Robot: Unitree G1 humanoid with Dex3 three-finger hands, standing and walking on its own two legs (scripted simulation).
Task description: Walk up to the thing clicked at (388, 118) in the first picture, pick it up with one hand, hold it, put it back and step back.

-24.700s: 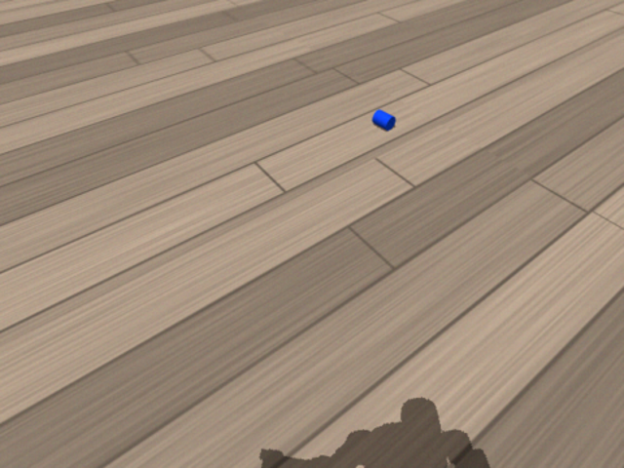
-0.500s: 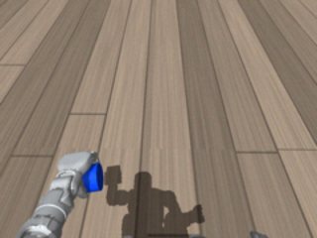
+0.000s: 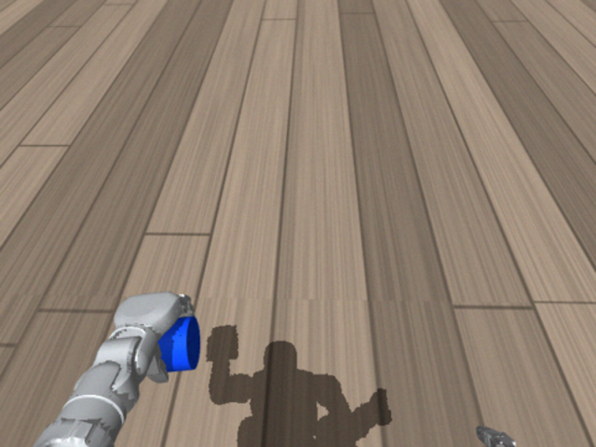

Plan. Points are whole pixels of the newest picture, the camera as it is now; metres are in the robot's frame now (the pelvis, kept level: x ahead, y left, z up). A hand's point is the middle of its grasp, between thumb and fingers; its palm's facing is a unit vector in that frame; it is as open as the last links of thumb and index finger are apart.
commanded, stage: hold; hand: left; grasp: from above
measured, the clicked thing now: (161, 345) +0.31 +0.23 -0.10
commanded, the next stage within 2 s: crouch in 1.40 s
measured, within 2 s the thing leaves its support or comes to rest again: neither
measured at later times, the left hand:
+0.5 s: hand (158, 350) +0.28 +0.21 -0.04, palm faces -0.48 -0.06 -0.88, open 10.6 cm
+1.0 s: hand (152, 353) +0.27 +0.22 -0.03, palm faces -0.48 -0.06 -0.88, open 10.6 cm
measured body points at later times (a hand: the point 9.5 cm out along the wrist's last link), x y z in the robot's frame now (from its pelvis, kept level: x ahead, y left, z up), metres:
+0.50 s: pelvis -0.01 -0.01 +0.01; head +0.01 -0.03 +0.46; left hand +0.30 +0.22 +0.01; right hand +0.11 -0.27 -0.11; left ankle +0.01 +0.13 -0.72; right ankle +0.00 -0.14 -0.72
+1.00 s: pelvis -0.02 -0.01 +0.01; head -0.01 -0.03 +0.46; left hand +0.29 +0.22 +0.02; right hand +0.13 -0.26 -0.10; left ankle +0.01 +0.13 -0.72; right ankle +0.00 -0.14 -0.72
